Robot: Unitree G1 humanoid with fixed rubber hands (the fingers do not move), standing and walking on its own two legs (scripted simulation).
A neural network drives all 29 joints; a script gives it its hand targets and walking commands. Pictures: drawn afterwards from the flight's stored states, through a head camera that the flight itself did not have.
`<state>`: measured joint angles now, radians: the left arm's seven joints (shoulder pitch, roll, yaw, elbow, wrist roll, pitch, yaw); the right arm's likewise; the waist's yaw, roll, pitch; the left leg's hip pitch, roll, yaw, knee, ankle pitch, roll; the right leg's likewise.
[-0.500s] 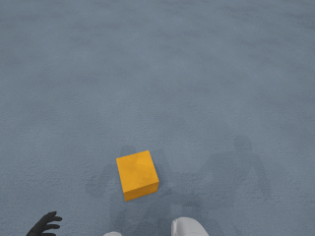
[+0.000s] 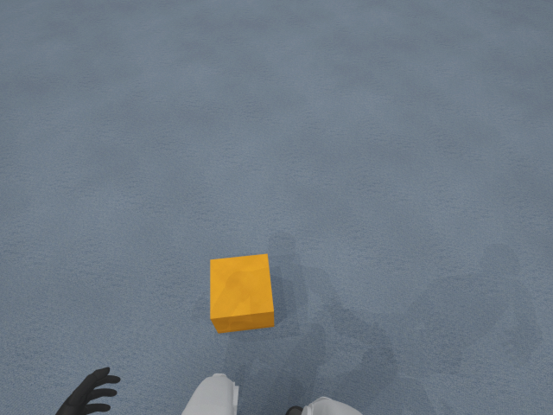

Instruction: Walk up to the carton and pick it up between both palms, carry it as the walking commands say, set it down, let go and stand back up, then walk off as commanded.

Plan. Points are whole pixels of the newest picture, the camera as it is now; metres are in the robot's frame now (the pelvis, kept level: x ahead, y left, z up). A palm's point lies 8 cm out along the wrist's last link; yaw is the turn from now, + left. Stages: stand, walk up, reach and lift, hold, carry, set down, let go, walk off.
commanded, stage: walk up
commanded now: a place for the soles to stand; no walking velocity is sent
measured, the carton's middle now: (242, 293) +0.53 +0.14 -0.67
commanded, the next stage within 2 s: none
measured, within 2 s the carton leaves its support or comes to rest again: neither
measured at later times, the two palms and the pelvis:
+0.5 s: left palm out of the picture +0.10 +0.28 -0.10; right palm out of the picture +0.10 -0.38 -0.10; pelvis +0.03 -0.04 -0.02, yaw +8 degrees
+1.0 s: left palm out of the picture +0.07 +0.32 -0.11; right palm out of the picture +0.13 -0.33 -0.09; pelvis +0.02 -0.01 -0.02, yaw +10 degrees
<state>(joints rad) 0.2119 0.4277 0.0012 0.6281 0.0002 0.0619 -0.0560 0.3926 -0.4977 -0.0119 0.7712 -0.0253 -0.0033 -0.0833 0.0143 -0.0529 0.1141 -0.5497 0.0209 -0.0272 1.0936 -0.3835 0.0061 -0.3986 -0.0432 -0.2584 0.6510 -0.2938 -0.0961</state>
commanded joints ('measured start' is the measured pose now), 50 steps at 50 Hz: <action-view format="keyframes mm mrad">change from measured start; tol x32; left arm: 1 62 208 152 -66 49 -18 31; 50 -6 202 95 99 -6 -52 54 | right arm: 1 123 -150 -83 -17 6 -11 -9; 50 -117 -253 -97 -83 -22 -39 47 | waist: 1 52 -86 -172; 11 -43 -73 -157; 14 -86 357 -57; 24 35 -153 -240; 50 6 224 32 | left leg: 1 -75 -3 88 -140 -28 8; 12 370 -31 104 -541 -57 92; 15 136 401 -732 -786 -288 385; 21 230 116 -193 -452 370 201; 27 -144 -34 -123 35 -142 33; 43 210 -32 105 -399 78 42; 46 128 188 -523 -692 72 192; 50 6 169 -501 -716 -128 229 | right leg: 1 353 -224 242 -245 -34 61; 11 109 -236 166 -203 -130 112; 16 -234 -85 382 620 -253 178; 22 154 29 130 -110 -133 67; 24 453 -310 597 -230 262 29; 32 414 -245 296 -86 756 38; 50 -23 -13 245 295 -324 72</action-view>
